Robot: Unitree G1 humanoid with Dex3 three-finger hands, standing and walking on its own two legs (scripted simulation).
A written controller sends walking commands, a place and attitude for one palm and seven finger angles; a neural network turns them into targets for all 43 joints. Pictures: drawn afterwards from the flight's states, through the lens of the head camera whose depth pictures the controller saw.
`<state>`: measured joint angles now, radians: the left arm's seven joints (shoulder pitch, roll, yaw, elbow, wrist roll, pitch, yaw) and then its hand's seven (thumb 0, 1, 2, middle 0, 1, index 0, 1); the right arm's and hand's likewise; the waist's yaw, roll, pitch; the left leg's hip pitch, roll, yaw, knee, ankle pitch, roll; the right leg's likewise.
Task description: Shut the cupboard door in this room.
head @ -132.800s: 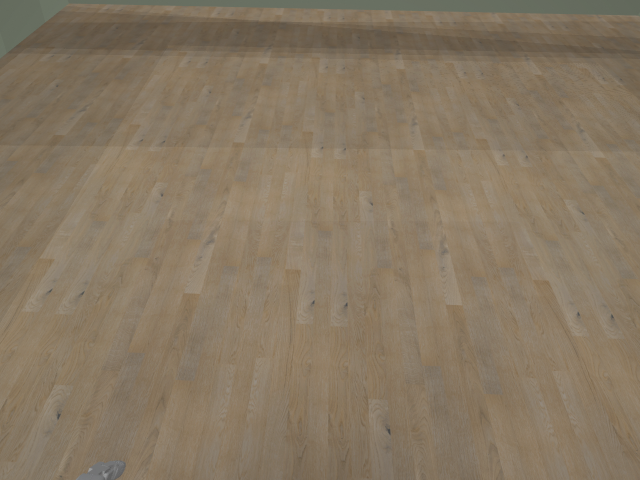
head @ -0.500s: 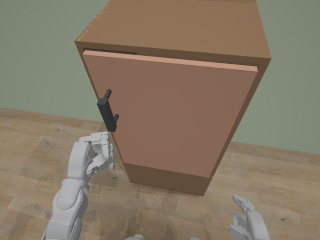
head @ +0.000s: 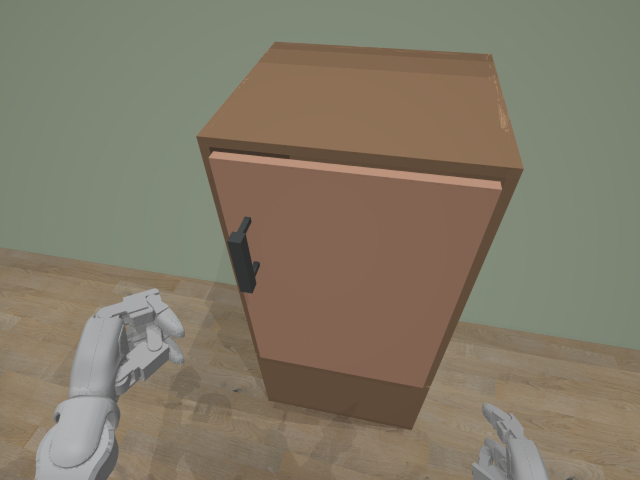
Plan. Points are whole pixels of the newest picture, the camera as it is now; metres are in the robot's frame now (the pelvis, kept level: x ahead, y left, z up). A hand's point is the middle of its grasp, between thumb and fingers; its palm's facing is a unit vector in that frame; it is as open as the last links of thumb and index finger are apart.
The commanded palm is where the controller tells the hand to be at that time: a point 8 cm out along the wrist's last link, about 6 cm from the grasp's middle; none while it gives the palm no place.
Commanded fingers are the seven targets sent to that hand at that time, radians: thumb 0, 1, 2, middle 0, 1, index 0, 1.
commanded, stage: draw the hand back to the body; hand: left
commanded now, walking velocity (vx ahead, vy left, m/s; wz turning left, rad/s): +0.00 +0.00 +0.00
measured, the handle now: (247, 255) +0.46 +0.16 +0.00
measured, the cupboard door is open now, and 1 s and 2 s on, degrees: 0 0 0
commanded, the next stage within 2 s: step back with the hand held close in 0.88 s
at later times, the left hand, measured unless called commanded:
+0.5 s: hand (32, 333) +0.20 +0.28 +0.17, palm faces +0.44 -0.81 -0.39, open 6.1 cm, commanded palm +0.15 +0.32 +0.19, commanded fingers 0.00 0.90 0.90 -0.20 -0.30 -0.20 -0.30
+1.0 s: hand (51, 334) +0.20 +0.26 +0.18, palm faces +0.44 -0.81 -0.39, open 7.4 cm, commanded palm +0.15 +0.30 +0.19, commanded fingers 0.00 0.90 0.90 -0.20 -0.30 -0.20 -0.30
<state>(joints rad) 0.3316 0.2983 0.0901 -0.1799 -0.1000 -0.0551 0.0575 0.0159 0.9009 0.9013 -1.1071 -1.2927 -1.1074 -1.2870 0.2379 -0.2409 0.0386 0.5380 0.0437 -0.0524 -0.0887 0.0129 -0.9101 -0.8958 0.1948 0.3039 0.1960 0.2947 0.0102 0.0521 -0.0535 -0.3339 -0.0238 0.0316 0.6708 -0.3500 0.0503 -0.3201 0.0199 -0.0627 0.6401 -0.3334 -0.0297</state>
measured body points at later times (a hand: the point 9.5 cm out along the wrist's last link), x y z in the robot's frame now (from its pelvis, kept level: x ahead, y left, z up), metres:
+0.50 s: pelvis +0.01 +0.02 +0.02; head -0.02 +0.00 +0.47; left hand +0.17 +0.32 +0.20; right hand +0.20 -0.19 -0.06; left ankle +0.00 +0.09 -0.72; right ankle +0.00 -0.10 -0.72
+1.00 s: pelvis +0.01 +0.00 +0.02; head -0.02 -0.03 +0.47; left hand +0.17 +0.30 +0.20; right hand +0.19 -0.23 -0.06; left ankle +0.00 +0.09 -0.72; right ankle +0.00 -0.10 -0.72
